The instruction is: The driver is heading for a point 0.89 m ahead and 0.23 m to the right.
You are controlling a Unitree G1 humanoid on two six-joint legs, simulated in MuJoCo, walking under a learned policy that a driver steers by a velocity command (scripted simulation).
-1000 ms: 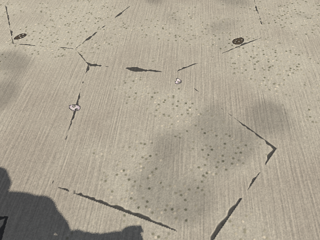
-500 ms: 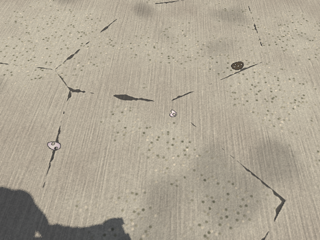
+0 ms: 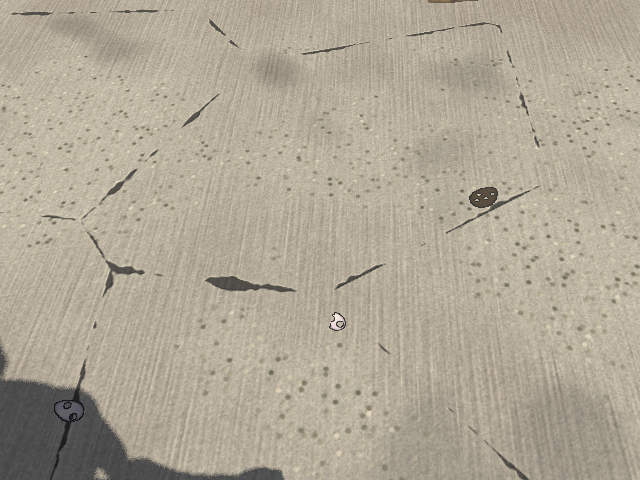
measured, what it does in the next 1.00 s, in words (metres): walks ahead, turning right: left foot, then right foot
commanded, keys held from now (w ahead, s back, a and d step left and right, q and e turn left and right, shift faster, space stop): w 0.38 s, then w+e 0.62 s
